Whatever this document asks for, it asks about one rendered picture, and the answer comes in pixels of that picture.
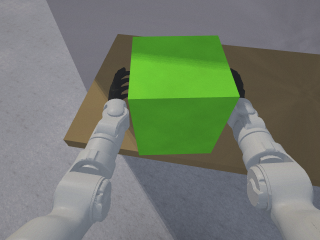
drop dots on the table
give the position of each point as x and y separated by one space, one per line
282 86

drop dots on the carton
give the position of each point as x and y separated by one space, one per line
181 93

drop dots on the robot right hand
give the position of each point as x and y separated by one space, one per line
238 82

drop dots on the robot right forearm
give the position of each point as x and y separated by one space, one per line
254 140

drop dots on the robot left forearm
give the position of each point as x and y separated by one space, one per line
99 155

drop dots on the right robot upper arm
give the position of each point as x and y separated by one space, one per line
284 192

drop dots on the left robot upper arm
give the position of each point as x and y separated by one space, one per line
81 200

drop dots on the robot left hand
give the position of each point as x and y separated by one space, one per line
115 91

